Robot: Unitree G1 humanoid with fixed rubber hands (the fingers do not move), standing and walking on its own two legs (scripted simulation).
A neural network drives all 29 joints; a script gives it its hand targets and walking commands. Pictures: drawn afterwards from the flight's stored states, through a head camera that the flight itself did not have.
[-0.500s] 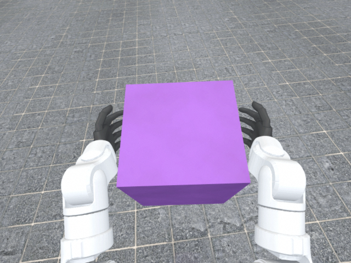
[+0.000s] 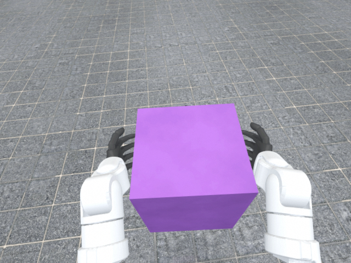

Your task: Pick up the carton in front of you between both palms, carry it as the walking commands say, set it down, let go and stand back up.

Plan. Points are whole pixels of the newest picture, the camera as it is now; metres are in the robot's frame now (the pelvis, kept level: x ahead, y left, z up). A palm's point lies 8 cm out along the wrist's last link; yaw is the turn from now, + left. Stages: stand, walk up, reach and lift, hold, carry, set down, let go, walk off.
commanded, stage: carry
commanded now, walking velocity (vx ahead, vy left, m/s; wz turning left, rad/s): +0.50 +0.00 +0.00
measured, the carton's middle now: (188, 173) +0.33 +0.00 +0.03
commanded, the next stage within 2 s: none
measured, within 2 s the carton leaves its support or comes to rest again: neither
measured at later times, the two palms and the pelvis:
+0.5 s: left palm (127, 85) +0.59 +0.17 +0.10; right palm (230, 83) +0.58 -0.13 +0.10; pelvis +0.35 +0.03 +0.00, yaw -2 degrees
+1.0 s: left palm (153, 34) +0.90 +0.11 +0.10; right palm (231, 33) +0.91 -0.19 +0.09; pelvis +0.67 -0.04 +0.02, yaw +0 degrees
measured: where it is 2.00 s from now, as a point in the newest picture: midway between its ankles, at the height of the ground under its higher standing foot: (188, 115)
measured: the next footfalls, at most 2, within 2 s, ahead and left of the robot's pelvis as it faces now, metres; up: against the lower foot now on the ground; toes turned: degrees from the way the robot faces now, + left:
left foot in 0.44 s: +0.47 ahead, +0.14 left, +0.00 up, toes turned +10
right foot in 0.84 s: +0.75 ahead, -0.13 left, +0.00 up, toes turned -15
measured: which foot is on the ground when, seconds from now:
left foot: up 0.00-0.42, down 0.44-0.88, up 0.90-1.00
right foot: down 0.00-0.44, up 0.46-0.82, down 0.84-1.00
